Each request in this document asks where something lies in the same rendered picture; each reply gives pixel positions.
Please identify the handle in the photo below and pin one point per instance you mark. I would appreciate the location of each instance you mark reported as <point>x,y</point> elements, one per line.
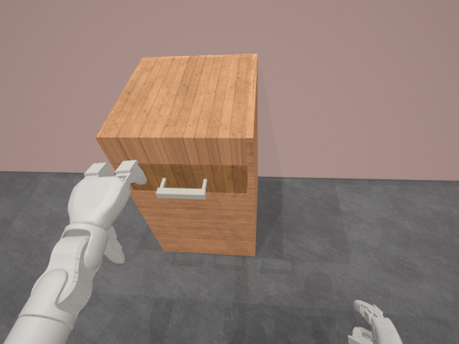
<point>181,193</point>

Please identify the cabinet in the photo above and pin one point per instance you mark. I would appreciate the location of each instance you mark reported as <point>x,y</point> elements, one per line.
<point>199,110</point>

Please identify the drawer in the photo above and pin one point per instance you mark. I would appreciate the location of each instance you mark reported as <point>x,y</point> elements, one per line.
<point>220,178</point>

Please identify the robot left hand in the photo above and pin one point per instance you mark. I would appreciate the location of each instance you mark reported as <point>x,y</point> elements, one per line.
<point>101,196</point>

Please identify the robot right hand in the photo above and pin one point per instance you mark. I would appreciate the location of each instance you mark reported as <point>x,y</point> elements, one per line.
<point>383,330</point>

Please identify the left robot forearm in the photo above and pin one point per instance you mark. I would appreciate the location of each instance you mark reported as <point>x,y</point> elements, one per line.
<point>63,289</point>

